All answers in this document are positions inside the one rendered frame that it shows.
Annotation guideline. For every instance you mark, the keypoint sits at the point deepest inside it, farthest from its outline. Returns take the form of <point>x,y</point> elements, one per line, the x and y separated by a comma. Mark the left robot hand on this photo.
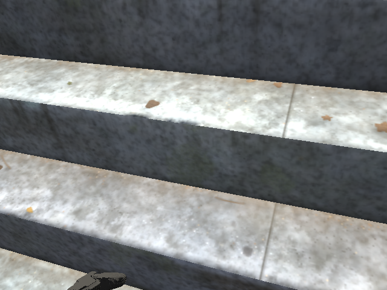
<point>103,281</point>

